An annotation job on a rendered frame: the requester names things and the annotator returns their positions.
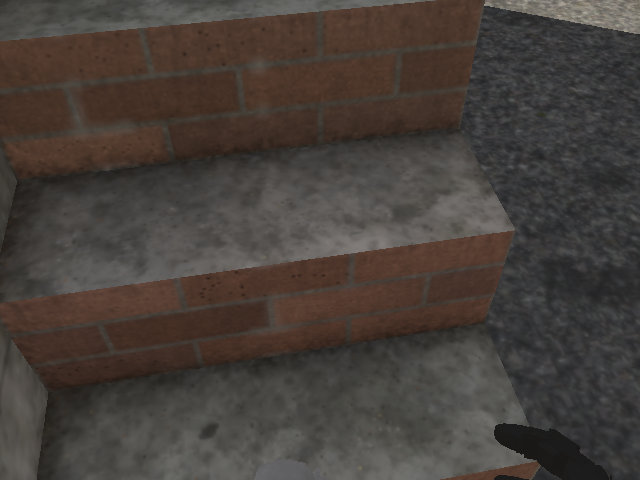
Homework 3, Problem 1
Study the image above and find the robot right hand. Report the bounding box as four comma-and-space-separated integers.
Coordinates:
494, 423, 612, 480

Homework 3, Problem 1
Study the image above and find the left robot thigh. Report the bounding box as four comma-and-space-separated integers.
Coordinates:
256, 458, 327, 480

